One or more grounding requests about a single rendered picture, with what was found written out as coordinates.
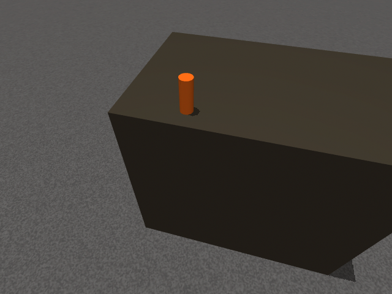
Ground can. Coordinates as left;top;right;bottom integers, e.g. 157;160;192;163
178;73;194;115

